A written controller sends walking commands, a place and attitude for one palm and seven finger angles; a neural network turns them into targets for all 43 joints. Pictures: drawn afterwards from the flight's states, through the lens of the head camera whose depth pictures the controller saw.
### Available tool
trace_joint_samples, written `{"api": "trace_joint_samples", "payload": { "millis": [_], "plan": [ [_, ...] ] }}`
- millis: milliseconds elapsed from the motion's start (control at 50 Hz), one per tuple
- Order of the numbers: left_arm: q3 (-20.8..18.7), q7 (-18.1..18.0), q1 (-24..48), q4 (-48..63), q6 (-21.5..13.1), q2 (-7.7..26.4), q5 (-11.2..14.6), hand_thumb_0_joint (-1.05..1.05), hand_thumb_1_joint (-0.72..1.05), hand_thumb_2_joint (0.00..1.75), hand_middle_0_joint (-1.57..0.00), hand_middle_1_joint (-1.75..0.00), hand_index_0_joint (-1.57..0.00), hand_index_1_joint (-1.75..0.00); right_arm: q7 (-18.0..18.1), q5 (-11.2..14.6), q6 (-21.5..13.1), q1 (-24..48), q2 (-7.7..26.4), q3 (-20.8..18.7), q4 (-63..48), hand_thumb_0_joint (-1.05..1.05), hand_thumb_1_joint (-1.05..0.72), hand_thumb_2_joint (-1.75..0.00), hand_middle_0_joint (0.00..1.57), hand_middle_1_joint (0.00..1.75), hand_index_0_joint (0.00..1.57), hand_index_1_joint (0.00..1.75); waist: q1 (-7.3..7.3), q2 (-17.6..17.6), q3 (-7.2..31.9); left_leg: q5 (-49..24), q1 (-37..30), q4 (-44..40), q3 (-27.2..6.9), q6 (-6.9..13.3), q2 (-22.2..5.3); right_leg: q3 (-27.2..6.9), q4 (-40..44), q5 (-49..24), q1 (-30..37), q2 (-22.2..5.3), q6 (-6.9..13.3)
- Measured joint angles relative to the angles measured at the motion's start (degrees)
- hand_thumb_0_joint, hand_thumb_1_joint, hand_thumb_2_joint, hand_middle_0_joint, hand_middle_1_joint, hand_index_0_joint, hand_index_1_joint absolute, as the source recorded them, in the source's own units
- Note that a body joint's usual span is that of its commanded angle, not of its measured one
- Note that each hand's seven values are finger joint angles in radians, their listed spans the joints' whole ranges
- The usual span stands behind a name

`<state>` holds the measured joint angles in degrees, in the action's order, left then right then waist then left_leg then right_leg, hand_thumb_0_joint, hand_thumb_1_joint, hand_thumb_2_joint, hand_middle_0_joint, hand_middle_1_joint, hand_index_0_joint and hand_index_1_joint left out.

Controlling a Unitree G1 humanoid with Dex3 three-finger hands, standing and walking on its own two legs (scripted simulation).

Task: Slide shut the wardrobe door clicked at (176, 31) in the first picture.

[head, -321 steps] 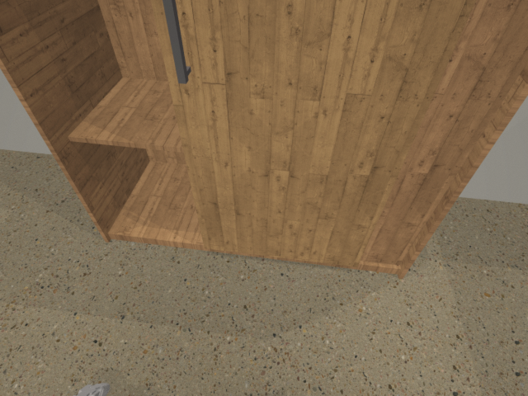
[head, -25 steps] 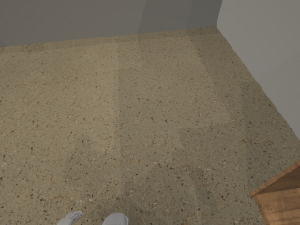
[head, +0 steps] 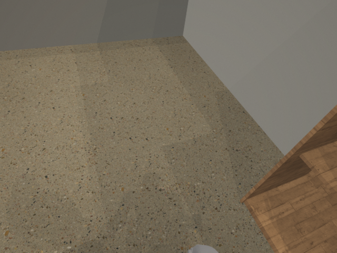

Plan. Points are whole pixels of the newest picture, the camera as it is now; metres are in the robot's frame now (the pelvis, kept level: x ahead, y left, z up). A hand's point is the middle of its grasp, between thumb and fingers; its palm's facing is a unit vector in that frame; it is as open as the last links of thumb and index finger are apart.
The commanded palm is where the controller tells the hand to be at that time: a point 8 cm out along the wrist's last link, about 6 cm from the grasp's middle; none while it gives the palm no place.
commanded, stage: turn to face it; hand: right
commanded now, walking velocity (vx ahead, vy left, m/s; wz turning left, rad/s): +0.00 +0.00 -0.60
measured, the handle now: out of the picture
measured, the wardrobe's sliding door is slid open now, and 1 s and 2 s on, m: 0.46 0.46 0.46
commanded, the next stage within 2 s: take the last steps up to it in 1.70 s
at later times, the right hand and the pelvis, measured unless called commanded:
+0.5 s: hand out of the picture -0.01 -0.31 -0.17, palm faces +0.35 +0.90 -0.24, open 7.4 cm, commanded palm none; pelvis -0.01 -0.08 +0.00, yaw -18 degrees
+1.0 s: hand out of the picture +0.01 -0.25 -0.13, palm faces +0.54 +0.78 -0.30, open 7.3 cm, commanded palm none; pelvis +0.01 -0.02 +0.00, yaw -36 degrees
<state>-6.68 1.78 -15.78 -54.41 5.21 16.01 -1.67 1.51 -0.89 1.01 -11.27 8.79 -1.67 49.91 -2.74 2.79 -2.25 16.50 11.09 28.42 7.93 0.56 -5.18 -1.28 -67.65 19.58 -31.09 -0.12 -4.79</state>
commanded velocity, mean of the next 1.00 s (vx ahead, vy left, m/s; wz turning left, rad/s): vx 0.00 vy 0.00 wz -0.60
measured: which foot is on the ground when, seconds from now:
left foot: down 0.00-0.28, up 0.30-0.88, down 0.90-1.00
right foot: up 0.00-0.26, down 0.28-0.90, up 0.92-1.00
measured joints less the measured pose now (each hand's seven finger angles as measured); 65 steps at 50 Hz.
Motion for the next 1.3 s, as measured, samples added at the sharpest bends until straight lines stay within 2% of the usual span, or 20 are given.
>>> {"api": "trace_joint_samples", "payload": {
  "millis": [80, 160, 220, 260, 280, 300, 340, 420, 520, 620, 720, 820, 880, 900, 920, 960, 1020, 1080, 1160, 1300],
  "plan": [
    [0.22, 0.05, 1.3, -0.27, 0.51, 0.28, 0.07, 0.01, 0.91, 0.9, -0.2, -0.29, -0.19, -0.3, -0.15, -0.29, -0.28, -1.31, 0.09, 0.08, 0.66, 0.0, -0.9, -0.9, 0.21, 0.3, 0.21, 0.3, 0.89, -0.9, -0.82, 0.36, -0.62, 0.02, 3.01, -0.42, -1.51, 0.61, 3.72, 0.85, 2.02, -2.15, -0.87],
    [0.79, 0.08, 3.99, 0.05, 0.58, 0.09, 0.34, 0.01, 0.91, 0.9, -0.2, -0.29, -0.19, -0.3, -0.3, -0.69, -0.11, -2.72, 1.11, -0.25, 1.41, 0.0, -0.9, -0.9, 0.21, 0.3, 0.21, 0.3, 2.4, -2.08, -1.84, 1.17, -0.15, 1.43, 5.55, -1.42, -3.17, 2.7, 12.22, 3.22, 5.44, -2.92, -0.64],
    [1.45, 0.09, 6.14, 1.2, -0.25, -0.36, 0.64, 0.01, 0.91, 0.9, -0.2, -0.29, -0.19, -0.3, -0.41, -0.91, 0.38, -3.52, 2.64, -0.87, 2.14, 0.0, -0.9, -0.9, 0.21, 0.3, 0.21, 0.3, 3.57, -3.35, -2.51, 2.36, 0.83, 3.85, 7.29, -2.64, -4.75, 4.98, 20.86, 4.11, 9.04, -2.57, 0.22],
    [1.88, 0.15, 7.08, 2.38, -1.17, -0.54, 0.71, 0.01, 0.91, 0.9, -0.2, -0.29, -0.19, -0.3, -0.51, -0.73, 0.75, -4.19, 3.92, -1.43, 2.52, 0.0, -0.9, -0.9, 0.21, 0.3, 0.21, 0.3, 4.03, -4.15, -2.49, 3.95, 1.87, 6.91, 8.53, -3.85, -6.07, 6.32, 29.2, 0.16, 12.57, -1.92, 1.01],
    [2.03, 0.18, 7.57, 2.87, -1.87, -0.73, 0.65, 0.01, 0.91, 0.9, -0.2, -0.29, -0.19, -0.3, -0.57, -0.48, 1.01, -4.51, 4.73, -1.8, 2.71, 0.0, -0.9, -0.9, 0.21, 0.3, 0.21, 0.3, 4.18, -4.95, -2.45, 5.04, 3.22, 9.98, 8.27, -4.36, -7.16, 6.56, 31.86, -2.44, 13.56, -1.15, 3.04],
    [2.2, 0.14, 8.22, 3.26, -2.5, -1.22, 0.7, 0.01, 0.91, 0.9, -0.2, -0.29, -0.19, -0.3, -0.55, -0.28, 1.55, -4.37, 5.65, -2.19, 3.11, 0.0, -0.9, -0.9, 0.21, 0.3, 0.21, 0.3, 4.45, -6.07, -2.74, 8.98, 5.31, 14.85, 5.78, -5.05, -7.48, 6.63, 30.96, -1.98, 13.09, -0.25, 5.11],
    [2.86, -0.01, 8.92, 3.93, -3.43, -1.96, 0.83, 0.01, 0.91, 0.9, -0.2, -0.29, -0.2, -0.3, -0.24, -0.29, 2.93, -4.06, 6.89, -2.68, 3.77, 0.0, -0.91, -0.9, 0.21, 0.3, 0.21, 0.3, 4.86, -6.65, -2.84, 14.62, 9.82, 25.69, 0.53, -5.72, -5.39, 6.18, 29.98, -0.16, 12.98, 0.12, 7.46],
    [3.69, -1.1, 8.18, 4.52, -4.04, -2.93, 0.64, 0.01, 0.9, 0.9, -0.2, -0.29, -0.2, -0.3, -0.46, -0.26, 3.49, -2.09, 7.68, -3.15, 4.12, 0.01, -0.91, -0.9, 0.2, 0.3, 0.2, 0.3, 3.98, -5.56, -2.13, 10.39, 15.77, 37.46, -4.05, -6.58, -2.27, 3.24, 34.66, -2.41, 14.97, 0.77, 8.11],
    [4.26, -1.33, 6.24, 3.77, -3.87, -3.68, 0.76, 0.01, 0.9, 0.9, -0.21, -0.29, -0.2, -0.3, -0.78, -0.25, 2.45, 0.64, 7.4, -2.95, 1.95, 0.01, -0.91, -0.9, 0.2, 0.3, 0.2, 0.3, 3.55, -4.77, -1.38, 3.84, 18.63, 38.29, -7.39, -7.58, -1.15, 0.1, 40.31, -6.04, 17.34, 2.55, 9.05],
    [4.12, -1.23, 3.68, 2.96, -3.59, -4.57, 0.7, 0.01, 0.9, 0.9, -0.21, -0.29, -0.2, -0.3, -0.55, -0.24, 2.37, 2.55, 6.8, -2.7, 0.85, 0.0, -0.91, -0.9, 0.2, 0.3, 0.2, 0.3, 2.39, -4.56, -0.36, 2.12, 18.47, 35.2, -9.23, -8.13, -0.34, -2.52, 42.21, -7.47, 17.94, 4.51, 9.29],
    [3.64, -1.25, 1.0, 2.1, -3.2, -4.74, 0.33, 0.01, 0.9, 0.9, -0.21, -0.29, -0.2, -0.3, -0.33, 0.05, 2.59, 4.16, 5.87, -2.36, 0.07, 0.0, -0.91, -0.9, 0.2, 0.3, 0.2, 0.3, 0.66, -3.49, 0.11, 5.2, 16.13, 28.37, -9.62, -7.77, 1.33, -5.61, 41.77, -7.84, 16.99, 5.78, 8.92],
    [2.99, -1.43, -1.05, 1.05, -2.5, -4.05, 0.14, 0.01, 0.9, 0.9, -0.21, -0.29, -0.2, -0.3, -0.12, 0.56, 2.1, 5.63, 4.52, -1.66, -1.22, 0.0, -0.91, -0.9, 0.2, 0.3, 0.2, 0.3, -0.72, -1.78, -0.07, 7.45, 12.12, 18.67, -9.85, -6.58, 3.89, -9.18, 40.17, -7.82, 15.13, 6.63, 7.5],
    [2.39, -1.41, -1.94, 0.53, -1.96, -3.24, 0.36, 0.01, 0.9, 0.9, -0.21, -0.29, -0.2, -0.3, -0.08, 0.92, 1.15, 5.49, 3.63, -1.03, -2.16, 0.0, -0.91, -0.9, 0.2, 0.3, 0.2, 0.3, -0.85, -0.65, 0.23, 2.53, 6.89, 6.98, -9.44, -5.71, 5.06, -11.26, 37.9, -7.12, 13.44, 7.41, 6.1],
    [2.16, -1.31, -2.29, 0.47, -1.85, -2.92, 0.65, 0.01, 0.9, 0.9, -0.21, -0.29, -0.2, -0.3, -0.04, 0.85, 0.58, 5.08, 3.48, -0.77, -2.49, 0.0, -0.91, -0.9, 0.2, 0.3, 0.2, 0.3, -0.5, -0.47, 0.53, 0.1, 4.92, 2.52, -9.17, -3.9, 5.01, -11.61, 36.08, -6.3, 12.45, 7.84, 5.53],
    [1.8, -1.34, -2.03, 0.15, -1.63, -2.42, 0.79, 0.01, 0.9, 0.9, -0.21, -0.29, -0.2, -0.3, 0.08, 0.61, 0.14, 4.88, 2.98, -0.58, -2.37, 0.0, -0.91, -0.9, 0.2, 0.3, 0.21, 0.3, -0.22, 0.34, 0.31, -0.57, 4.75, 2.36, -8.55, -1.78, 5.35, -11.21, 32.07, -1.87, 10.9, 7.62, 4.58],
    [1.15, -1.35, -1.81, -0.04, -1.07, -1.53, 0.53, 0.01, 0.9, 0.9, -0.21, -0.29, -0.2, -0.3, 0.13, 0.38, 0.07, 3.97, 2.15, 0.06, -2.11, 0.0, -0.91, -0.9, 0.21, 0.3, 0.21, 0.3, -0.52, 1.1, 0.17, -0.1, 3.96, 2.85, -6.85, 0.08, 4.59, -8.11, 20.2, 5.01, 6.77, 7.31, 3.21],
    [0.47, -0.8, -1.78, -0.1, -0.46, -0.35, 0.16, 0.01, 0.9, 0.9, -0.2, -0.29, -0.2, -0.3, 0.12, 0.37, 0.49, 2.2, 1.23, 0.29, -1.32, 0.0, -0.9, -0.9, 0.21, 0.3, 0.21, 0.3, -0.64, 1.26, 0.55, -0.21, 1.44, 0.95, -4.51, 0.22, 2.87, -3.67, 5.98, 4.08, 2.58, 4.91, 1.73],
    [0.29, -0.27, -1.33, -0.09, -0.03, 0.34, 0.09, 0.01, 0.91, 0.9, -0.2, -0.29, -0.2, -0.3, 0.04, 0.26, 0.32, 0.83, 0.91, 0.3, -0.59, 0.0, -0.9, -0.9, 0.21, 0.3, 0.21, 0.3, -0.51, 0.84, 0.55, -0.45, -0.14, -0.16, -2.22, 0.06, 1.46, -1.9, -0.18, 0.87, 1.06, 1.82, 0.6],
    [0.35, 0.05, 0.05, -0.16, 0.59, 0.65, 0.07, 0.01, 0.91, 0.9, -0.2, -0.29, -0.2, -0.3, -0.03, -0.1, 0.05, -0.68, 0.87, 0.2, 0.13, 0.0, -0.9, -0.9, 0.21, 0.3, 0.21, 0.3, 0.4, -0.28, 0.01, -0.07, -0.78, -0.13, 0.63, -0.26, -0.43, -1.04, 1.28, 0.27, 1.98, -1.12, -0.27],
    [1.39, 0.11, 4.76, 1.0, 0.04, 0.24, 0.59, 0.01, 0.91, 0.9, -0.2, -0.29, -0.19, -0.3, -0.46, -0.83, 0.45, -2.92, 2.73, -0.59, 1.41, 0.0, -0.9, -0.9, 0.21, 0.3, 0.21, 0.3, 3.06, -2.86, -1.99, 1.53, 0.7, 2.89, 4.99, -2.21, -4.09, 2.89, 19.09, 4.32, 8.82, -2.24, 0.5]
  ]
}}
